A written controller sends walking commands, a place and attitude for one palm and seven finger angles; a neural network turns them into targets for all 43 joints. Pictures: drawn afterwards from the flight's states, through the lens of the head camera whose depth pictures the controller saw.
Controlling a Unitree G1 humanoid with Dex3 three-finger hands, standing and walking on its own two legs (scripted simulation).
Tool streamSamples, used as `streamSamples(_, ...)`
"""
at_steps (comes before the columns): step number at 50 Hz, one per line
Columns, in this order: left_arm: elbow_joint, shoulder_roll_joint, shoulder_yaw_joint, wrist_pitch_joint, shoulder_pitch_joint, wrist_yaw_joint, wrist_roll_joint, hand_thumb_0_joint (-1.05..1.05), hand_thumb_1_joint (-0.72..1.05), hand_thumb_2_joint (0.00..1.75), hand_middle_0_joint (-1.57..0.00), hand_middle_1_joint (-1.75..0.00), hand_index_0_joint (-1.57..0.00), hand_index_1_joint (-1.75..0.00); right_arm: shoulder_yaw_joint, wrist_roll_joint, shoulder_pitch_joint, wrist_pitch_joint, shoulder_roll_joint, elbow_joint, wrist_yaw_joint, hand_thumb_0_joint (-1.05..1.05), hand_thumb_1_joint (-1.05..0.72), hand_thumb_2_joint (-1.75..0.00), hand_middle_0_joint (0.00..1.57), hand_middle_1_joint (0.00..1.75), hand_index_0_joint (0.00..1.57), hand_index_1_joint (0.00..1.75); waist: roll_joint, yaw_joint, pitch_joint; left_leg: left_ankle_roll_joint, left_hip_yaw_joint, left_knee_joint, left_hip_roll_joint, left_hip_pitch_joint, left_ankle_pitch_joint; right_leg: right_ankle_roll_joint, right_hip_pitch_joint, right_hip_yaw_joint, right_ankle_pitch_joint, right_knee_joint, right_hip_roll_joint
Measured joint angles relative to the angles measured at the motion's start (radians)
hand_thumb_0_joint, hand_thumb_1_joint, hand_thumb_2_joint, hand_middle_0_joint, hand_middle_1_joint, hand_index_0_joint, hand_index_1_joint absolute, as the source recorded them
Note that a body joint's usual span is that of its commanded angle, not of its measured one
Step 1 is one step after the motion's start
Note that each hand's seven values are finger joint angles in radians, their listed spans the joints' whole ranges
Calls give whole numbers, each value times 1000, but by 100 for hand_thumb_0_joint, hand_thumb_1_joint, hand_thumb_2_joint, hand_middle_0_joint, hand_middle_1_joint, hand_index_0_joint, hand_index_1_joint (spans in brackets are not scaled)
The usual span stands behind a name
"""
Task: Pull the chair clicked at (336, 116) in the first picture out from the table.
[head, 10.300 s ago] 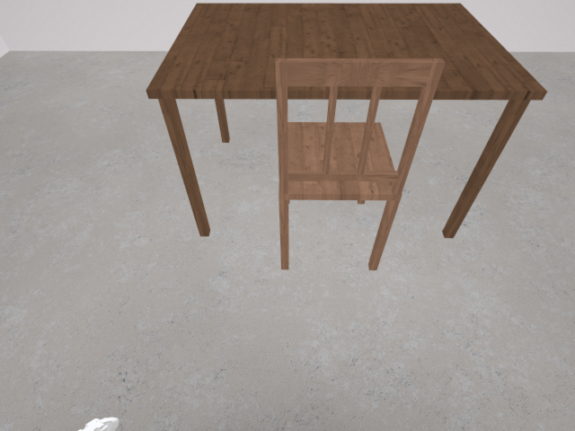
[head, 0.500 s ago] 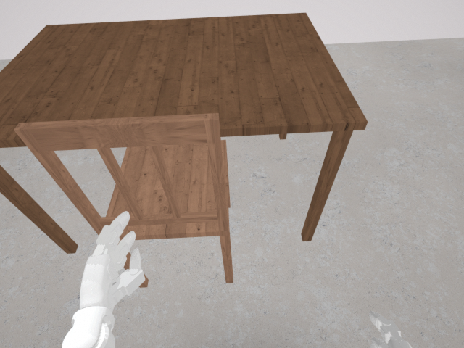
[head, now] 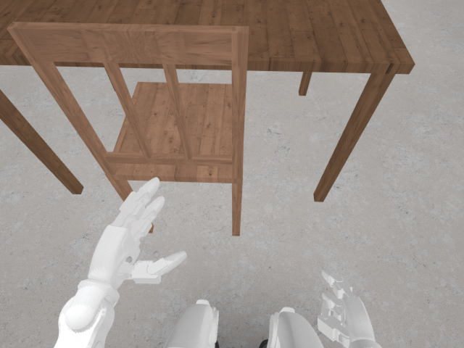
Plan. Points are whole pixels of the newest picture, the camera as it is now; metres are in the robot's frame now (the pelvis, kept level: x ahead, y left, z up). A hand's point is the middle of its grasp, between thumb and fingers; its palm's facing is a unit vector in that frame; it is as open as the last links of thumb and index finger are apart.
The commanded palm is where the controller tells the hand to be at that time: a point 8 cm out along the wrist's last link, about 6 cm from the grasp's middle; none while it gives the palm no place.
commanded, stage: raise the hand toward the chair's back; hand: left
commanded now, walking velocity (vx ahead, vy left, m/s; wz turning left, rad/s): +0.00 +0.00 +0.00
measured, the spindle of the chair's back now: (132, 116) +0.57 +0.28 +0.01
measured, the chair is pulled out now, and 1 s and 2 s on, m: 0.00 0.00 0.00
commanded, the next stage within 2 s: aim the fingers beside a spindle in 1.36 s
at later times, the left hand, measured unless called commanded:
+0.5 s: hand (114, 231) +0.27 +0.20 +0.07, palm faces +0.08 -1.00 -0.04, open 16.1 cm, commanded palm +0.25 +0.26 +0.06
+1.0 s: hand (114, 220) +0.29 +0.21 +0.06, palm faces +0.00 -1.00 -0.05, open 16.9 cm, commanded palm +0.27 +0.27 +0.07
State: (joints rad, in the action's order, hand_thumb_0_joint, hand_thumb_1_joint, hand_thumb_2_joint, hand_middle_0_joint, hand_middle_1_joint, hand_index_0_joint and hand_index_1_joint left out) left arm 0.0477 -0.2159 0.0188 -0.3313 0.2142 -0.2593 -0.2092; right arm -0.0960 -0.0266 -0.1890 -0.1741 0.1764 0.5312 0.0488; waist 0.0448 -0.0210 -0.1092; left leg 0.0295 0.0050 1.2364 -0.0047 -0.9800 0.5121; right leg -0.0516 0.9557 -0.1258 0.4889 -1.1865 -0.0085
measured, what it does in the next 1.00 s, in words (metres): stands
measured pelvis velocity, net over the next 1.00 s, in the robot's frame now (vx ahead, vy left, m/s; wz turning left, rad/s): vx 0.04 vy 0.01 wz -0.01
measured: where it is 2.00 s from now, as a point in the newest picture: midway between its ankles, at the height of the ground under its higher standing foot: outside the picture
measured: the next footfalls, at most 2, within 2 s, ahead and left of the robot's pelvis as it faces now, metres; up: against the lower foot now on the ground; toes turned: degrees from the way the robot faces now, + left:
none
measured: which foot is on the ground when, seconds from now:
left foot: down 0.00-1.00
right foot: down 0.00-1.00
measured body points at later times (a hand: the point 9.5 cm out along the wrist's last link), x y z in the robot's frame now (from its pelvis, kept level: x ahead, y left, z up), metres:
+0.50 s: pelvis +0.04 +0.02 +0.02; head +0.12 +0.03 +0.46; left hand +0.26 +0.26 +0.07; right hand +0.23 -0.22 -0.05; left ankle +0.05 +0.10 -0.63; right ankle +0.05 -0.10 -0.63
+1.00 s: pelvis +0.04 +0.01 +0.03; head +0.13 +0.02 +0.47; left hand +0.29 +0.27 +0.07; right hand +0.21 -0.23 -0.06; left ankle +0.05 +0.10 -0.63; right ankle +0.05 -0.10 -0.63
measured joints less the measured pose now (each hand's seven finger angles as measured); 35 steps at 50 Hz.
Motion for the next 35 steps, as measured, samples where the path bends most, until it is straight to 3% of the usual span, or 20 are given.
streamSamples(2, 17, 9, 18, 102, 17, 18, -20, 1, 19, 59, -13, -19, -13, -18, 4, -2, -34, 16, -3, -2, 5, 1, -90, -90, 21, 30, 21, 30, -2, 17, -2, 4, -15, -37, -3, 27, -9, 5, -19, 16, -14, 33, 5)
streamSamples(4, -3, 28, 50, 132, 70, 76, -40, 1, 14, 57, -13, -18, -13, -18, 23, 2, -68, 18, 0, 2, 7, 1, -90, -90, 21, 30, 21, 30, -9, 28, -8, 7, -27, -70, -7, 54, -14, 9, -40, 29, -23, 64, 11)
streamSamples(6, -39, 44, 80, 86, 126, 143, -40, 1, 10, 55, -12, -18, -13, -17, 49, 11, -95, 7, 11, 12, 6, 1, -90, -90, 21, 30, 21, 30, -18, 29, -16, 9, -33, -89, -9, 71, -13, 12, -55, 35, -26, 83, 14)
streamSamples(10, -78, 26, 119, -93, 177, 201, 0, 1, 1, 51, -11, -16, -11, -15, 87, 33, -109, -20, 58, 40, -9, 1, -90, -90, 21, 30, 20, 30, -24, 25, -31, 13, -22, -68, -3, 49, 2, 15, -42, 24, -10, 69, 7)
streamSamples(12, -67, 9, 117, -153, 163, 174, 5, 0, -4, 49, -10, -15, -11, -15, 97, 33, -94, -30, 85, 48, -13, 1, -90, -90, 21, 30, 20, 30, -18, 24, -27, 16, -14, -40, 1, 25, 13, 17, -24, 16, 3, 47, 3)
streamSamples(14, -46, -3, 100, -162, 141, 122, -4, 0, -9, 47, -9, -15, -10, -14, 104, 27, -71, -37, 105, 47, -9, 1, -91, -90, 21, 30, 20, 30, -11, 22, -21, 19, -10, -19, 3, 6, 23, 20, -9, 12, 11, 31, 1)
streamSamples(18, -24, -15, 68, -73, 121, 43, -20, 0, -18, 43, -9, -13, -9, -12, 107, 11, -31, -41, 104, 20, 6, 1, -91, -90, 21, 30, 20, 30, -8, 23, -13, 24, -18, -25, 2, 12, 28, 26, -13, 21, 12, 37, 2)
streamSamples(22, -64, -10, 88, -20, 143, 74, -32, 0, -28, 39, -8, -12, -9, -11, 104, 12, -18, -41, 70, -9, 10, 1, -91, -90, 20, 30, 20, 30, -16, 22, -19, 23, -25, -69, 3, 56, 22, 29, -52, 29, 6, 77, 3)
streamSamples(27, -77, 4, 139, -75, 139, 125, -29, 0, -39, 35, -7, -10, -8, -9, 83, 23, -10, -37, 47, -18, -6, 1, -91, -90, 21, 30, 20, 30, -16, 10, -39, 22, -16, -89, 8, 76, 23, 30, -77, 21, 10, 99, 0)
streamSamples(30, -38, -5, 138, -75, 106, 87, -22, 0, -43, 33, -6, -9, -7, -9, 68, 23, -3, -30, 52, -21, -12, 1, -91, -90, 21, 30, 20, 30, -10, 4, -40, 22, -7, -75, 10, 64, 31, 29, -70, 13, 19, 90, -1)
streamSamples(35, -15, -25, 123, -6, 95, 13, -31, -1, -47, 31, -6, -9, -7, -8, 62, 17, -2, -18, 54, -20, -4, 1, -90, -90, 21, 30, 20, 30, -3, 4, -22, 20, -6, -81, 7, 76, 34, 29, -84, 12, 19, 100, 3)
